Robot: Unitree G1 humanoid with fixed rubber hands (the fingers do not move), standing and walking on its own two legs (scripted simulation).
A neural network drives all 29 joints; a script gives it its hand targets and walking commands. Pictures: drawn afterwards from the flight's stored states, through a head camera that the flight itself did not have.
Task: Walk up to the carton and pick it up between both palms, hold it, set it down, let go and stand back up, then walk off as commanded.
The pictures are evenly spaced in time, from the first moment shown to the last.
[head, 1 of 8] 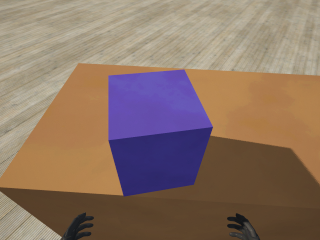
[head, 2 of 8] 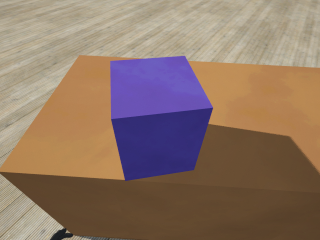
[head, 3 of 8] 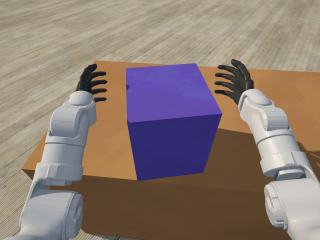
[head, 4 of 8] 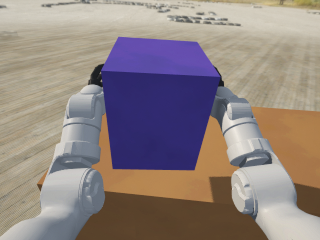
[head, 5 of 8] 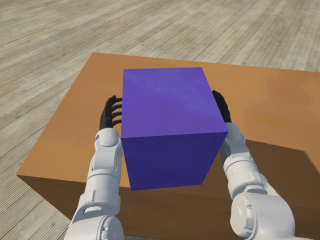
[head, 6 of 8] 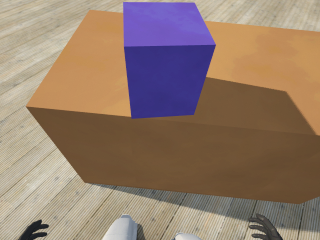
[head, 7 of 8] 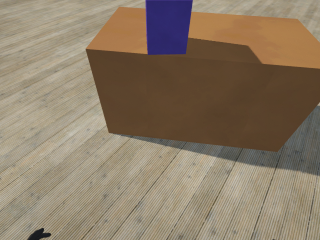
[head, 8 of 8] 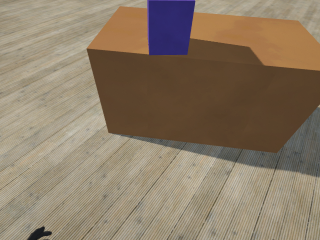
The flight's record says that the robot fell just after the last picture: no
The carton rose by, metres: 0.21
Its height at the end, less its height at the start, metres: +0.00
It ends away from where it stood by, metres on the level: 0.02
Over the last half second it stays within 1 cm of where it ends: yes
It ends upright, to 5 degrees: yes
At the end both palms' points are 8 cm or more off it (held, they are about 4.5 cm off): yes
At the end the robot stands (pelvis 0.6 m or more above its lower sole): yes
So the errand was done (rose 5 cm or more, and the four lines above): yes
